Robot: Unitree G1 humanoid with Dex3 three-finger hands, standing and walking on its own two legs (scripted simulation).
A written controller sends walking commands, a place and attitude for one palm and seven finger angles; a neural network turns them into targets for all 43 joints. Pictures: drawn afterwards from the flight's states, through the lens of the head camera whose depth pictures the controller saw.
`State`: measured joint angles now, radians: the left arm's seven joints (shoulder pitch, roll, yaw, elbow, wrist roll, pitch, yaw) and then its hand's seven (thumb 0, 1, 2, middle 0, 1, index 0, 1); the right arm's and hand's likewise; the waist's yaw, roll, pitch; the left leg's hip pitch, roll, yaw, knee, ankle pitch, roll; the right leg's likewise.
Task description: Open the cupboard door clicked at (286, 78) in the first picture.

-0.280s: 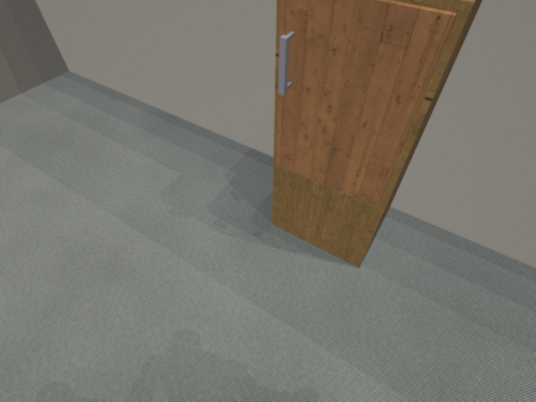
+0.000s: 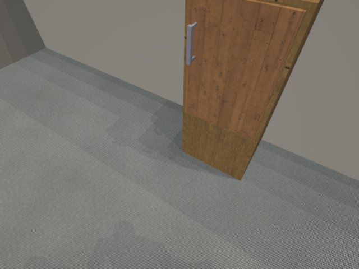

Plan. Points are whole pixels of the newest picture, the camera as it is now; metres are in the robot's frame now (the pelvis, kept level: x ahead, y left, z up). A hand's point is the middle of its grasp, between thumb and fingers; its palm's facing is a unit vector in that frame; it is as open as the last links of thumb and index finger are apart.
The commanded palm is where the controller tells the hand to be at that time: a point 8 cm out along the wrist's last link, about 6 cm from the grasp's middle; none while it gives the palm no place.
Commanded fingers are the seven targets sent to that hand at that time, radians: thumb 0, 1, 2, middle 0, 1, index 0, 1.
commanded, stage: look at it before walking up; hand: left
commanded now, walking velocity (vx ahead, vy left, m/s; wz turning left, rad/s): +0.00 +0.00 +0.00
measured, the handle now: (192, 44) +0.92 +0.00 +0.05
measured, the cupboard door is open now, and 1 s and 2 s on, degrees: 0 0 0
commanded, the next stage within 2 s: turn to face it in 0.56 s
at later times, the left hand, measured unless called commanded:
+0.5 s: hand out of the picture +0.05 +0.23 -0.16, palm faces -0.02 -0.95 -0.31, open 7.3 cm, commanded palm none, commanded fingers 0.00 0.90 0.90 -0.20 -0.30 -0.20 -0.30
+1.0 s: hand out of the picture +0.04 +0.20 -0.18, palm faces -0.12 -0.96 -0.26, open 7.3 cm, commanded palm none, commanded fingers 0.00 0.90 0.90 -0.20 -0.30 -0.20 -0.30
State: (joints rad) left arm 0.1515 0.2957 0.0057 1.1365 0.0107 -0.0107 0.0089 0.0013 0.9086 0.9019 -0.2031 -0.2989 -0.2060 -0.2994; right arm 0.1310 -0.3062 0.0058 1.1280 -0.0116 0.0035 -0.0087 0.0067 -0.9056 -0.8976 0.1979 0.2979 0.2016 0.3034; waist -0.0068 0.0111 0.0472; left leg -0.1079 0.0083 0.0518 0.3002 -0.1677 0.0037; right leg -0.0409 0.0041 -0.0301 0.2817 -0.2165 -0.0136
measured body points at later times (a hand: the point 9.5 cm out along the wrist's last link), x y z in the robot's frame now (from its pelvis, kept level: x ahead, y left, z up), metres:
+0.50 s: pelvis +0.00 +0.00 +0.00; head +0.01 -0.01 +0.45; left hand +0.06 +0.28 -0.14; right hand +0.05 -0.28 -0.15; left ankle +0.00 +0.11 -0.75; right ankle -0.04 -0.11 -0.75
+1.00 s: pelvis -0.02 +0.00 -0.02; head +0.01 -0.01 +0.43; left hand +0.05 +0.25 -0.16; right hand +0.00 -0.26 -0.17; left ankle +0.00 +0.11 -0.75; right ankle -0.04 -0.11 -0.75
